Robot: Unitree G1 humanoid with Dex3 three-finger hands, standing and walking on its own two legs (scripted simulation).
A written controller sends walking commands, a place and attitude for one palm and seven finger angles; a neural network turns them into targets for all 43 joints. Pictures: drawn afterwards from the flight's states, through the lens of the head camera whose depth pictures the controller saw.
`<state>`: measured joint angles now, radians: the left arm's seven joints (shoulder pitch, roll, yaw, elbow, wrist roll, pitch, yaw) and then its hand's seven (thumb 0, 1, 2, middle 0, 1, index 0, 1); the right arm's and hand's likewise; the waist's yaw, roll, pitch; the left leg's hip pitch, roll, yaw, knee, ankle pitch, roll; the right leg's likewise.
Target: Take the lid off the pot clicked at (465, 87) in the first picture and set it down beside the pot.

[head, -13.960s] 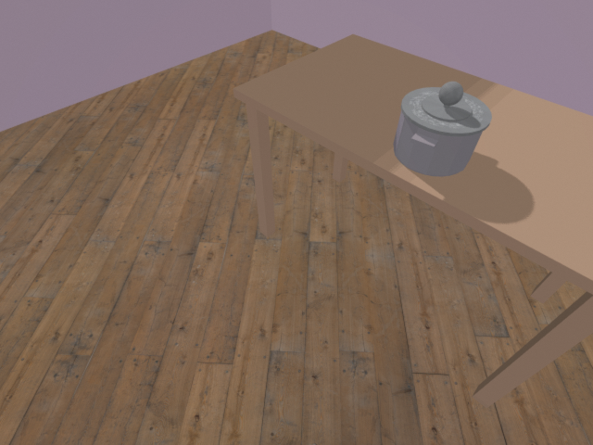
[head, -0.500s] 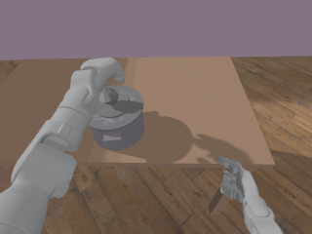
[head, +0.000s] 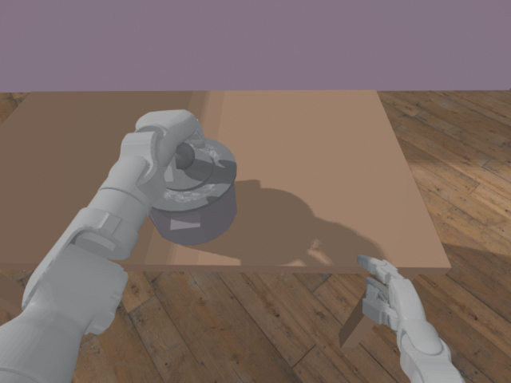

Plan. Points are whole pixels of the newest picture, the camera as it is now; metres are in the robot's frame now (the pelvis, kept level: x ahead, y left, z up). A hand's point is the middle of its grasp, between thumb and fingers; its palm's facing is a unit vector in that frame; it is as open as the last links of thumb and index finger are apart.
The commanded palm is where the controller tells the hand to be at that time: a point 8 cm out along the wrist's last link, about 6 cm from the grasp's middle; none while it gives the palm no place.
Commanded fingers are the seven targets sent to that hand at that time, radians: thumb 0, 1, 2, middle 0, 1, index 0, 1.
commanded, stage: lower the open fingers around the knob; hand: left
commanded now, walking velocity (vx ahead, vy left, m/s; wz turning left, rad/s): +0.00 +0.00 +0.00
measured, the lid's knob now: (180, 155) +0.48 +0.15 +0.09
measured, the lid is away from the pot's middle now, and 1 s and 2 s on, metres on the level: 0.00 0.00 0.00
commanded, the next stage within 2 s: close the fingers and squeeze the knob in 0.48 s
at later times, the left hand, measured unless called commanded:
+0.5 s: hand (176, 162) +0.45 +0.14 +0.11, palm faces -0.34 -0.06 -0.94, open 10.3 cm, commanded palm +0.45 +0.14 +0.17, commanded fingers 0.00 -0.35 1.50 -0.83 -0.08 -0.83 -0.08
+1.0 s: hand (180, 159) +0.46 +0.14 +0.11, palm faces -0.34 -0.08 -0.94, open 9.5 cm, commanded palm +0.45 +0.15 +0.17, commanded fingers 0.00 0.05 1.05 -0.60 -0.87 -0.60 -0.87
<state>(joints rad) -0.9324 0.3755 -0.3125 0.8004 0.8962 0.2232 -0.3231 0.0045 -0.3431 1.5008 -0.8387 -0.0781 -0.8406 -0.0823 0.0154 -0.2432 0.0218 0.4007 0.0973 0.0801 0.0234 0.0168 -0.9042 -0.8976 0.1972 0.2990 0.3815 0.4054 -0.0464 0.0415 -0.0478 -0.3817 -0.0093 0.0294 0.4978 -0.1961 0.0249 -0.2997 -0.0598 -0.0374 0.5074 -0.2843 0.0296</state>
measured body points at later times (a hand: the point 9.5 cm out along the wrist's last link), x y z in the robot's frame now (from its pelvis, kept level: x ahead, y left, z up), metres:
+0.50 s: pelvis +0.00 +0.00 +0.00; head +0.02 -0.01 +0.45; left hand +0.46 +0.14 +0.16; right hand +0.25 -0.22 -0.03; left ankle +0.03 +0.10 -0.74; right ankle -0.02 -0.14 -0.74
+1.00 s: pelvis +0.01 +0.00 +0.00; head +0.03 -0.02 +0.45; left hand +0.47 +0.14 +0.16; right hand +0.25 -0.23 -0.03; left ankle +0.03 +0.10 -0.74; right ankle -0.02 -0.14 -0.74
